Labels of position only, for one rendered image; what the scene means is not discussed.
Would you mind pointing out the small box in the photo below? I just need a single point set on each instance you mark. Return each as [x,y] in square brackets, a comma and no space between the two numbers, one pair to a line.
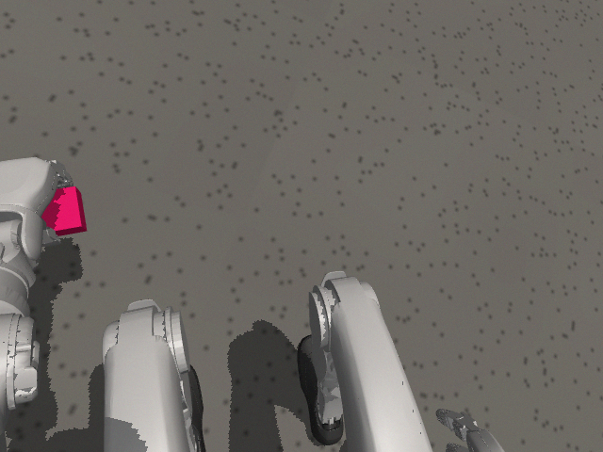
[65,212]

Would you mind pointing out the right robot foot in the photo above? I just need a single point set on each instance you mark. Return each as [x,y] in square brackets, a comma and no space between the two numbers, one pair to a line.
[324,433]

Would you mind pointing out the left robot foot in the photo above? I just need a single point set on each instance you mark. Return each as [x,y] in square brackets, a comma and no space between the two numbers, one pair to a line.
[197,409]

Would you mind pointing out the left robot hand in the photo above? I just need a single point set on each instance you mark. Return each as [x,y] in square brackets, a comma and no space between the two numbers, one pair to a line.
[32,183]

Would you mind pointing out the left robot arm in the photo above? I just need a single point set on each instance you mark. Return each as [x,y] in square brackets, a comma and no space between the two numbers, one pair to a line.
[20,354]

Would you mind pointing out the right robot hand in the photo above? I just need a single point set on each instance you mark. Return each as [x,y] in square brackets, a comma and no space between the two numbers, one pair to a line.
[466,429]

